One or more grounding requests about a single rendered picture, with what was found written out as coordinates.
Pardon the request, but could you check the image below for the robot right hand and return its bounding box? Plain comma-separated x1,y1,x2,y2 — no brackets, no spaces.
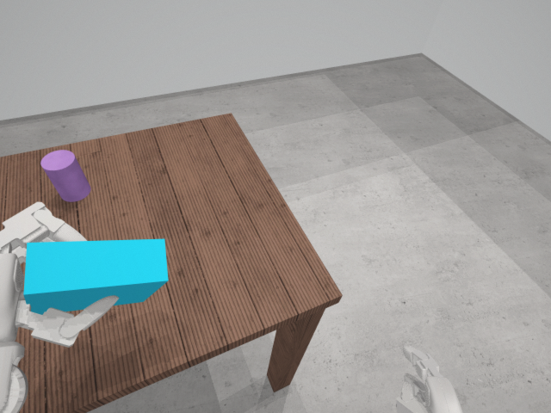
396,344,463,413

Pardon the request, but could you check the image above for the table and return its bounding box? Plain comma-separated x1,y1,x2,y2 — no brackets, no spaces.
0,113,343,413

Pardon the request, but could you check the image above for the robot left forearm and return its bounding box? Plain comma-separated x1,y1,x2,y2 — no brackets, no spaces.
0,342,28,413

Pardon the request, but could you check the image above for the sponge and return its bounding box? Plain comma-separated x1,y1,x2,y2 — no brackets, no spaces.
23,239,168,315

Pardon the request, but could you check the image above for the robot left hand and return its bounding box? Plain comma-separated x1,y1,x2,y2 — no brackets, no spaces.
0,202,119,348

